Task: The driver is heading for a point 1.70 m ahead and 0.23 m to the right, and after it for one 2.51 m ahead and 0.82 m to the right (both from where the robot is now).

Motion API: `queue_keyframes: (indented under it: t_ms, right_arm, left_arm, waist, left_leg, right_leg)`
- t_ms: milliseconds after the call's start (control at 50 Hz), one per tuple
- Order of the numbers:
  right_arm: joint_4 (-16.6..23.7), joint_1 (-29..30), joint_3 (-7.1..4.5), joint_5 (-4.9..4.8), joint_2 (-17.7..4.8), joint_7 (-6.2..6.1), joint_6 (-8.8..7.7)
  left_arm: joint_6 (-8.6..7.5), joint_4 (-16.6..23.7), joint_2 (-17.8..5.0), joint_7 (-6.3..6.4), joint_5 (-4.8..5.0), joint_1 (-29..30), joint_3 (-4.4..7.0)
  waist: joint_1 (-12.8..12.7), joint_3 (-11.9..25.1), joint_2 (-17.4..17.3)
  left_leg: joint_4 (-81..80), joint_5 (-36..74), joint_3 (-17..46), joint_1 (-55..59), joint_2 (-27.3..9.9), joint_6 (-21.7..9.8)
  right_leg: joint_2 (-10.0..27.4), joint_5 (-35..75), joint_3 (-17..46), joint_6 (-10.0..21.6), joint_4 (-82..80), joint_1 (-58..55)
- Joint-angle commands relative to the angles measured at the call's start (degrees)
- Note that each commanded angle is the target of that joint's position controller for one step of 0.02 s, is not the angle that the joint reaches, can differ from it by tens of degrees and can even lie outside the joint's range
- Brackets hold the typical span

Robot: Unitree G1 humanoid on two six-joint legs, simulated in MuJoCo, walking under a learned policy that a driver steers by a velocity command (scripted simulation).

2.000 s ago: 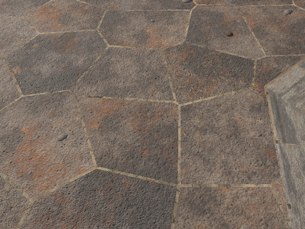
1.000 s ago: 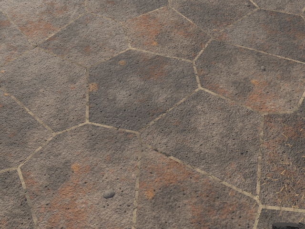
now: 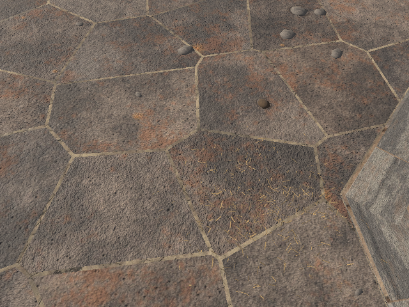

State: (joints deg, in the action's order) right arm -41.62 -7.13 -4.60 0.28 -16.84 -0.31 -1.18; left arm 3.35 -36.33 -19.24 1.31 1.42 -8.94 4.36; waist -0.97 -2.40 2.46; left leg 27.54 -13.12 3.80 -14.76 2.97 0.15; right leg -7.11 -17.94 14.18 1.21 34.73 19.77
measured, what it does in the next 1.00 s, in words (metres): walks ahead, turning right: right foot, then left foot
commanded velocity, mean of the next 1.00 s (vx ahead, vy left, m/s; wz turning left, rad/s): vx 0.39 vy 0.00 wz -0.44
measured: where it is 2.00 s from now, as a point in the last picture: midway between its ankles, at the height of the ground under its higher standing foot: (318, 206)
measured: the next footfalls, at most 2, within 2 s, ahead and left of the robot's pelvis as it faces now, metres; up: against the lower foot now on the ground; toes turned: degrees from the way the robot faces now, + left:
right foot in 0.44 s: +0.15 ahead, -0.20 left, +0.00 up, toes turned -19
left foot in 0.96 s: +0.56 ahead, -0.17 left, +0.00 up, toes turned -24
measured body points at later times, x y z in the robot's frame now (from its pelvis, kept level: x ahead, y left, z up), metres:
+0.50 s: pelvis +0.10 -0.09 -0.01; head +0.12 -0.11 +0.44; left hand +0.36 +0.11 -0.08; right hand +0.07 -0.39 -0.13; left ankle +0.02 +0.11 -0.69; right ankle +0.11 -0.18 -0.74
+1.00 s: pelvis +0.37 -0.19 -0.02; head +0.41 -0.21 +0.43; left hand +0.48 +0.08 -0.14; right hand +0.49 -0.50 -0.09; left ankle +0.52 -0.15 -0.74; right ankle +0.12 -0.19 -0.70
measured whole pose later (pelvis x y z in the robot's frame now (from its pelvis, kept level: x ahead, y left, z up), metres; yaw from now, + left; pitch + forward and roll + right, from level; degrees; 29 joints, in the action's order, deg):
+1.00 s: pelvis +0.37 -0.19 -0.02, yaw -25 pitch +3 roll +1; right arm -38.8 -1.3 -1.9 0.2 -15.7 2.9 -6.3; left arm -1.6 -46.5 -17.5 1.1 0.3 -24.8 2.9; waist -3.6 -2.2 0.7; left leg 31.1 -5.3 -3.4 -29.2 2.5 -4.0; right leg -3.3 -27.1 6.6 2.9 42.1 1.4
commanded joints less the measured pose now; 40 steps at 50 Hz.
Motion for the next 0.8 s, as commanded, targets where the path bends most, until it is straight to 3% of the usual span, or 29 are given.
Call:
queue_keyframes:
  t_ms: [20,40,60,80,140,180,300,360,400,420,440,460,480,500,520,540,560,580,620,680,740,800]
  right_arm:
    - [3.9,-1.9,-2.79,1.86,-11.2,-0.35,-0.52]
    - [4.4,-0.1,-1.86,1.21,-8.3,-0.74,-0.67]
    - [4.5,0.9,-1.61,0.1,-7.7,-1.19,-0.75]
    - [4.2,0.5,-1.37,-0.66,-7.3,-1.62,-0.92]
    - [3.7,-4.1,-1.18,-0.12,-7.7,-2.22,-1.26]
    - [3.1,-6.8,-1.36,0.01,-8.4,-2.09,-1.59]
    - [2.3,-7.5,-2.37,-0.7,-11.3,-0.63,-2.44]
    - [1.6,-7.9,-2.81,-1.69,-12.3,0.4,-2.66]
    - [1.1,-7.2,-3.0,-2.6,-12.8,0.88,-2.25]
    - [1.1,-6.4,-2.88,-2.8,-12.6,0.92,-2.06]
    - [0.8,-7.6,-2.04,-2.26,-10.3,0.93,-2.15]
    - [2.4,-7.0,-0.6,-0.33,-6.8,0.81,-2.41]
    - [7.3,-6.1,0.96,1.15,-2.1,0.51,-3.85]
    - [7.0,-2.4,-0.31,-1.52,-8.6,0.89,-5.17]
    - [7.3,-1.4,-0.74,-2.71,-10.1,1.38,-6.0]
    - [6.1,-2.2,-0.63,-1.61,-9.8,1.27,-6.36]
    - [5.2,-2.8,-0.68,-0.16,-9.4,1.22,-6.39]
    - [4.4,-3.6,-0.72,0.12,-9.0,1.53,-6.02]
    - [3.0,-4.6,-0.37,0.39,-7.6,1.93,-5.08]
    - [3.9,0.1,0.53,0.39,-5.4,1.77,-4.44]
    - [5.4,6.8,1.48,-0.35,-3.6,2.4,-4.81]
    - [6.8,12.0,1.81,-0.9,-3.3,3.36,-5.32]
  left_arm:
    - [-1.51,4.6,-9.8,0.4,-0.76,-2.4,2.94]
    - [-1.51,3.7,-11.0,0.17,-0.39,-2.2,3.57]
    - [-1.22,2.8,-9.6,0.07,-0.65,-3.0,3.42]
    - [-1.14,2.8,-8.7,-0.08,-0.98,-2.4,3.19]
    - [-2.16,4.3,-5.5,-1.08,-0.14,0.9,2.03]
    - [-2.78,5.5,-4.5,-1.36,-0.15,3.1,1.58]
    - [-3.89,7.1,-2.0,-2.88,-0.19,4.3,0.16]
    - [-3.77,7.6,-2.6,-3.4,-0.02,4.0,0.09]
    - [-3.56,7.4,-3.1,-3.52,-0.01,1.9,0.37]
    - [-3.51,6.1,-3.9,-3.42,-0.17,-2.3,1.02]
    - [-3.33,3.7,-7.0,-2.99,0.09,-10.0,2.9]
    - [-3.13,1.7,-12.4,-2.1,0.63,-20.7,4.92]
    - [-4.36,3.6,-18.7,-2.14,0.39,-20.0,5.05]
    - [-5.92,4.2,-12.6,-2.83,0.09,-18.7,3.39]
    - [-6.75,3.9,-9.4,-3.01,-0.39,-16.4,2.17]
    - [-6.98,4.2,-7.5,-3.08,-0.54,-13.5,1.53]
    - [-6.82,4.6,-6.2,-2.85,-0.81,-10.2,0.99]
    - [-6.84,5.0,-5.4,-2.52,-1.48,-8.1,0.47]
    - [-7.3,4.1,-5.6,-1.86,-1.67,-7.4,0.36]
    - [-7.6,1.3,-6.1,-1.02,-1.05,-10.1,0.39]
    - [-7.62,-1.1,-6.5,-0.44,-0.84,-12.8,0.42]
    - [-7.6,-3.7,-6.8,-0.31,-0.41,-15.8,0.57]
  waist:
    - [0.3,5.5,-14.3]
    - [0.0,4.0,-11.4]
    - [-0.3,2.5,-11.4]
    - [0.7,1.5,-11.8]
    - [3.9,0.6,-10.8]
    - [5.6,0.4,-10.7]
    - [5.5,-1.2,-10.3]
    - [4.9,-1.6,-10.2]
    - [2.8,-1.3,-9.2]
    - [0.1,0.4,-8.2]
    - [-3.4,5.0,-5.0]
    - [-7.9,9.9,5.2]
    - [-4.1,13.3,18.9]
    - [-6.6,12.2,8.9]
    - [-4.9,7.0,7.9]
    - [-2.9,4.5,3.4]
    - [-1.1,3.1,1.9]
    - [0.4,2.6,2.9]
    - [1.3,3.0,2.4]
    - [0.1,1.2,0.9]
    - [-2.3,-0.6,2.0]
    - [-4.0,-3.1,1.5]
  left_leg:
    - [-13.7,3.2,26.0,9.1,-26.0,-15.6]
    - [-14.6,-7.9,21.5,7.9,-22.6,-13.4]
    - [-15.4,-14.0,18.1,8.6,-19.1,-10.8]
    - [-15.8,-14.9,16.3,10.3,-18.3,-9.9]
    - [-17.9,-14.0,10.6,12.6,-17.0,-9.6]
    - [-18.8,-12.8,9.0,14.9,-17.9,-10.2]
    - [-19.7,-5.6,0.2,10.6,-19.3,-10.2]
    - [-18.3,-4.3,-2.8,9.0,-20.1,-9.6]
    - [-14.9,-2.4,-4.5,8.1,-20.9,-8.7]
    - [-9.1,4.8,-7.3,5.6,-19.8,-7.4]
    - [3.1,14.1,-11.7,1.6,-16.8,-5.3]
    - [25.0,5.5,-15.5,-10.5,-12.3,-1.1]
    - [42.5,-21.8,-7.5,-31.9,-1.6,1.9]
    - [48.3,-17.9,0.8,-37.3,-4.2,0.9]
    - [46.9,-12.3,0.4,-38.8,-6.6,-1.0]
    - [43.1,-7.5,0.3,-35.6,-8.8,-1.5]
    - [38.1,-3.5,0.3,-32.0,-10.2,-1.1]
    - [35.8,-0.4,0.0,-28.4,-10.7,-0.7]
    - [33.1,4.0,-1.8,-25.9,-9.7,1.0]
    - [22.8,12.1,-2.7,-26.3,-8.4,2.6]
    - [10.6,21.2,-4.1,-22.5,-6.2,2.4]
    - [3.8,24.2,-3.8,-21.6,-5.2,0.9]
  right_leg:
    - [3.0,-16.4,-3.7,-2.0,23.4,14.8]
    - [4.9,-11.1,-4.4,-2.2,26.6,16.0]
    - [5.5,-7.4,-5.7,-3.1,28.0,17.9]
    - [6.2,-4.4,-6.3,-4.0,30.3,20.9]
    - [8.0,-0.1,-10.2,-5.3,29.1,23.8]
    - [9.1,1.3,-10.8,-5.8,25.3,24.9]
    - [11.6,3.9,-14.2,-4.0,10.9,16.3]
    - [11.3,2.2,-16.3,-1.8,5.9,10.5]
    - [10.1,2.0,-18.3,0.5,1.6,5.4]
    - [7.7,3.5,-20.4,1.9,-1.8,-2.1]
    - [5.0,3.9,-20.5,3.8,-3.3,-14.3]
    - [13.0,-0.1,-6.0,7.7,-7.7,-28.3]
    - [25.8,-13.8,29.6,18.1,-18.8,-36.7]
    - [27.6,-17.6,30.9,18.8,-23.0,-35.2]
    - [26.5,-13.3,24.0,17.4,-22.3,-30.8]
    - [23.7,-6.5,17.4,15.5,-21.2,-25.3]
    - [21.2,0.2,11.8,13.9,-21.2,-20.7]
    - [19.3,6.2,8.1,13.0,-22.3,-17.3]
    - [17.9,18.6,3.0,13.0,-23.2,-15.1]
    - [16.0,26.6,-2.5,11.6,-23.9,-14.5]
    - [14.4,24.1,-5.5,9.4,-25.1,-13.1]
    - [16.3,20.9,-4.5,9.4,-25.8,-15.4]
Keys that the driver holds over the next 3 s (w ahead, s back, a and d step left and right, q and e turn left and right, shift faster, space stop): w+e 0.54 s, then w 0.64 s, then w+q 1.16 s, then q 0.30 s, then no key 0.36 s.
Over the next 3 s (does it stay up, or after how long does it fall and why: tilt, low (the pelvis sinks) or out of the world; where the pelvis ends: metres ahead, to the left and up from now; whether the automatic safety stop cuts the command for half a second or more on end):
stays up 1.25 -0.32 0.00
